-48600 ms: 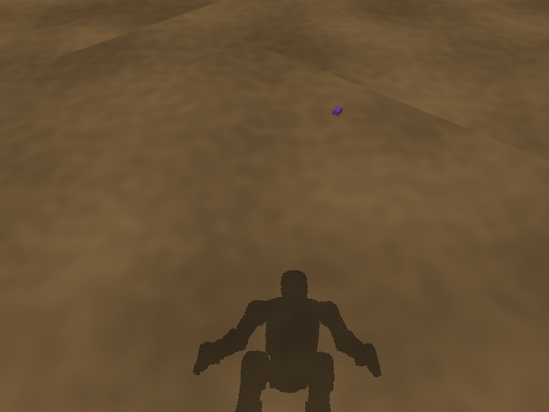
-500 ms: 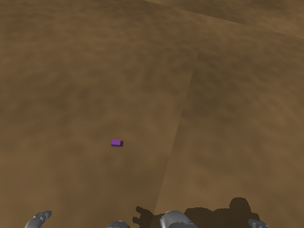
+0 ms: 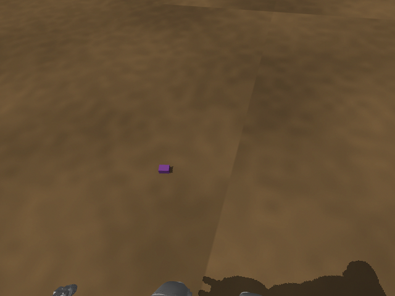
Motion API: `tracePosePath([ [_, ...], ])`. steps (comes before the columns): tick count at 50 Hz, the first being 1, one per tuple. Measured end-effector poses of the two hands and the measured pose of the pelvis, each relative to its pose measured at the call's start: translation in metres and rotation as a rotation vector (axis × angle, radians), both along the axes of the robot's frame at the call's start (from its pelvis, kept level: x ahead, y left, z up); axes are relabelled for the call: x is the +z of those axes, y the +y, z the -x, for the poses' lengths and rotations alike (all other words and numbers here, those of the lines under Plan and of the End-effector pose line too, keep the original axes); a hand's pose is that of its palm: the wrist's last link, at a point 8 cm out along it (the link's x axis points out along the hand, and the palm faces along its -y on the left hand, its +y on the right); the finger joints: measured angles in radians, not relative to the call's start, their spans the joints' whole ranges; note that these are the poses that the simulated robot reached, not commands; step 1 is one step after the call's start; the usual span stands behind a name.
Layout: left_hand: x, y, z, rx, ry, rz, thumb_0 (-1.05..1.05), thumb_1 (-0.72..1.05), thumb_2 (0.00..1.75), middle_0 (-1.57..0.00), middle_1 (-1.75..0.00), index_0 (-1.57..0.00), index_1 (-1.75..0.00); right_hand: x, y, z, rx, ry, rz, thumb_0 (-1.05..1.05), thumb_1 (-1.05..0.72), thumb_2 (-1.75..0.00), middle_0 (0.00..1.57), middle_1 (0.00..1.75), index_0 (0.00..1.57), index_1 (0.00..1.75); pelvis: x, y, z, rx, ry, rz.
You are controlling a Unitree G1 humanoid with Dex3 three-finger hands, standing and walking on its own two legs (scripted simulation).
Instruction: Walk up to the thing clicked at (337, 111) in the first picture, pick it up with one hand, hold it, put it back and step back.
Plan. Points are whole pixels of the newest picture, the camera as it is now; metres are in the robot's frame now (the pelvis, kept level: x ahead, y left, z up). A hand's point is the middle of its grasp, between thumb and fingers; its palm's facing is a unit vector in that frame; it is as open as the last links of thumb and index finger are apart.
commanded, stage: step back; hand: left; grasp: from above
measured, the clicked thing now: (164, 169) +0.87 +0.27 -0.75
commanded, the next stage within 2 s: stand in 1.64 s
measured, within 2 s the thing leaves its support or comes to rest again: neither
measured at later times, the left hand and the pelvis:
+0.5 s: hand out of the picture -0.10 +0.25 -0.17, palm faces -0.01 -0.92 -0.39, open 7.4 cm; pelvis -0.18 -0.03 -0.02, yaw -2 degrees
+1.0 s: hand out of the picture -0.13 +0.24 -0.14, palm faces +0.02 -0.92 -0.40, open 7.4 cm; pelvis -0.21 -0.04 +0.00, yaw +1 degrees
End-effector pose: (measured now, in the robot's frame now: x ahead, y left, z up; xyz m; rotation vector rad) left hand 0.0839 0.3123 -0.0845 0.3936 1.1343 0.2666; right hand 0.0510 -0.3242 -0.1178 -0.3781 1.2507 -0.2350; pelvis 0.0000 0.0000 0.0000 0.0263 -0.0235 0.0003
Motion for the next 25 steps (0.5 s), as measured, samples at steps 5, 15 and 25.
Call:
tracePosePath([
  [5, -0.015, 0.005, 0.005, -0.007, -0.101, 0.016, 0.01, 0.9, 0.9, -0.21, -0.3, -0.21, -0.3, -0.003, 0.011, 0.042, 0.048, 0.068, 0.016, 0.01, -0.9, -0.9, 0.2, 0.3, 0.21, 0.3, -0.011, 0.002, 0.038, 0.066, -0.003, 0.023],
  [15, -0.031, -0.008, 0.079, 0.036, -0.06, 0.123, 0.01, 0.9, 0.9, -0.2, -0.3, -0.2, -0.3, 0.027, 0.02, 0.073, 0.094, -0.03, 0.047, 0.01, -0.9, -0.89, 0.21, 0.31, 0.21, 0.3, 0.001, 0.0, 0.104, 0.053, -0.01, 0.052],
  [25, -0.042, -0.022, 0.193, 0.016, 0.084, 0.048, 0.01, 0.9, 0.9, -0.2, -0.3, -0.2, -0.3, 0.021, -0.016, 0.079, 0.114, -0.231, 0.031, 0.0, -0.9, -0.89, 0.2, 0.31, 0.21, 0.3, -0.015, -0.028, 0.175, -0.032, -0.017, 0.054],
])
